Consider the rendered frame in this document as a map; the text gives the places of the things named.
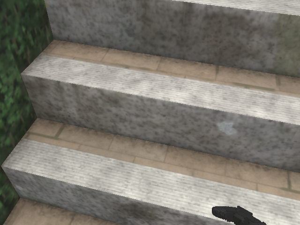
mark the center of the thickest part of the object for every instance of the robot right hand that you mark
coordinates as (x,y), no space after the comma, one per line
(238,215)

